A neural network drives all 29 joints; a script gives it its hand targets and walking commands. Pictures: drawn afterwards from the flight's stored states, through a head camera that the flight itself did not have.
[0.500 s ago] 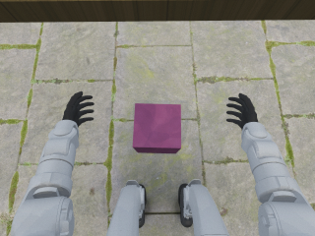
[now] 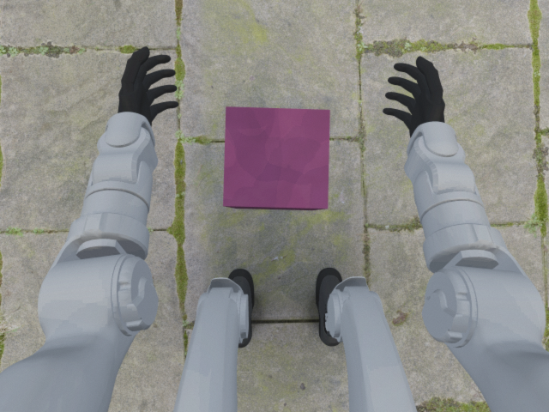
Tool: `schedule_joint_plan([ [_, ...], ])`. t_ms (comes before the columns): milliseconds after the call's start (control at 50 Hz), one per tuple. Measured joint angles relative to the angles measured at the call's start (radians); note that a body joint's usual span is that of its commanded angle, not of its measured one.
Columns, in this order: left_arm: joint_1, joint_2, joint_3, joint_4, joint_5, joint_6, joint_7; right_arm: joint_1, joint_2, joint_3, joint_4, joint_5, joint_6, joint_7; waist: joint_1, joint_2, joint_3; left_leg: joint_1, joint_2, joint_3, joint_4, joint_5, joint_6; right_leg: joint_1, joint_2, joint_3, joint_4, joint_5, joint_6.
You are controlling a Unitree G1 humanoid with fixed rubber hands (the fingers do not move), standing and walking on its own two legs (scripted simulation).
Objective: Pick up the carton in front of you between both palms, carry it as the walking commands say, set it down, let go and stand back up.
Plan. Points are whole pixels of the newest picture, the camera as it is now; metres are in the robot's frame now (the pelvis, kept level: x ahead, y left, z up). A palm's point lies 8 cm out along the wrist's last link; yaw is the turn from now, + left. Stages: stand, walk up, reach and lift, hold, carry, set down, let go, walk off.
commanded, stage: reach and lift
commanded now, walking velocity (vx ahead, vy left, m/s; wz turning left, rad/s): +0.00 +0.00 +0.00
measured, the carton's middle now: (275, 166) +0.48 +0.02 -0.48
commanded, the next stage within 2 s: none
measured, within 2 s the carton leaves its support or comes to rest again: leaves its support in 1.50 s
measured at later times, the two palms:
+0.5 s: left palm (184, 155) +0.48 +0.20 -0.35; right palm (371, 158) +0.48 -0.17 -0.35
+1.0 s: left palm (197, 154) +0.49 +0.19 -0.40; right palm (358, 158) +0.49 -0.16 -0.40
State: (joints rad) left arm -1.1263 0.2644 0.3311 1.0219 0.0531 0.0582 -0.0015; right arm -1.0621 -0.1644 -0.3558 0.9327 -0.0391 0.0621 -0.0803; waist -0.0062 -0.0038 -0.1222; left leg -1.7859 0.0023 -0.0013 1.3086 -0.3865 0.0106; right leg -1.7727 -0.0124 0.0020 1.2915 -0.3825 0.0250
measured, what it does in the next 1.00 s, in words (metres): lowers itself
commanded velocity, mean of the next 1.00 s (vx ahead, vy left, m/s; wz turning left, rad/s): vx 0.00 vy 0.00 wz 0.00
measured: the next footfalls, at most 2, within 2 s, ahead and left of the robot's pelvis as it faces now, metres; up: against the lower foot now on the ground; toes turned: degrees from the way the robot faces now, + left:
none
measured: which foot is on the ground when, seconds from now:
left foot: down 0.00-1.00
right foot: down 0.00-1.00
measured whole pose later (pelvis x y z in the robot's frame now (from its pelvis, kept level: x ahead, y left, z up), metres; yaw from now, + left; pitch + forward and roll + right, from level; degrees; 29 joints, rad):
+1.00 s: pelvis -0.04 +0.00 -0.23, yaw -1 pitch +39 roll -2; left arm -1.42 0.39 0.01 1.19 -0.25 0.01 0.09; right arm -1.38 -0.28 -0.08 1.15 0.26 0.01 -0.16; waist 0.00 -0.03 0.29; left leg -2.30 0.01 -0.02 2.19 -0.56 0.01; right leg -2.29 0.01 0.01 2.17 -0.56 0.04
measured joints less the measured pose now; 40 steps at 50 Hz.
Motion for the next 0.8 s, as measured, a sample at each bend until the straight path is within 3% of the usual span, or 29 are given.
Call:
schedule_joint_plan([
  [160,0.044,0.032,-0.092,-0.052,-0.106,-0.036,0.035,0.032,-0.037,0.099,-0.038,0.102,-0.037,-0.029,0.007,-0.001,0.018,-0.248,0.003,-0.008,0.294,-0.102,-0.007,-0.248,0.008,0.0,0.295,-0.103,-0.001],
  [320,-0.014,0.107,-0.188,-0.102,-0.224,-0.005,0.059,-0.028,-0.086,0.203,-0.101,0.218,0.005,-0.074,0.009,-0.009,0.158,-0.397,0.006,-0.022,0.562,-0.144,-0.016,-0.397,0.016,-0.007,0.562,-0.144,-0.007],
  [600,-0.29,0.152,-0.263,0.172,-0.281,-0.026,0.077,-0.313,-0.123,0.239,0.183,0.259,-0.014,-0.078,0.007,-0.016,0.398,-0.5,0.005,-0.024,0.794,-0.127,-0.017,-0.502,0.021,-0.004,0.795,-0.125,-0.004],
  [800,-0.318,0.188,-0.353,0.133,-0.354,-0.048,0.095,-0.378,-0.175,0.336,0.191,0.374,-0.044,-0.092,0.008,-0.027,0.508,-0.52,0.014,-0.018,0.895,-0.156,-0.005,-0.522,0.032,0.003,0.888,-0.148,0.009],
])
